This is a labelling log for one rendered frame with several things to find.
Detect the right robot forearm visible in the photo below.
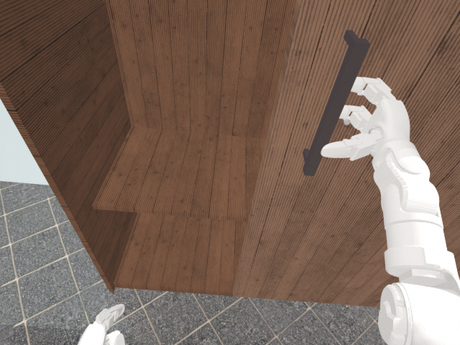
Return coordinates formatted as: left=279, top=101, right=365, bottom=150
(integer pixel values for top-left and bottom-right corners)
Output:
left=372, top=140, right=460, bottom=295

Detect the left robot hand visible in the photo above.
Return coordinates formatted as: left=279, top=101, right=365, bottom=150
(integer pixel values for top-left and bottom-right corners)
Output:
left=78, top=304, right=125, bottom=345

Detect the robot right upper arm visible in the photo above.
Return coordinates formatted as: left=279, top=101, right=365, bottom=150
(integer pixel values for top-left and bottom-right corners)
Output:
left=378, top=282, right=460, bottom=345

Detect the wardrobe door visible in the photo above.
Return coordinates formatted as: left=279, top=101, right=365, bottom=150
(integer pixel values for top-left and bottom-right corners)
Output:
left=233, top=0, right=460, bottom=308

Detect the right robot hand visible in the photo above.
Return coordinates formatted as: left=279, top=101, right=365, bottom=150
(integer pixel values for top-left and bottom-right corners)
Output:
left=321, top=77, right=410, bottom=161

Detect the handle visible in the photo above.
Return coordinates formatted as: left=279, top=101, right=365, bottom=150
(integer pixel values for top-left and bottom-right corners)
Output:
left=303, top=30, right=371, bottom=176

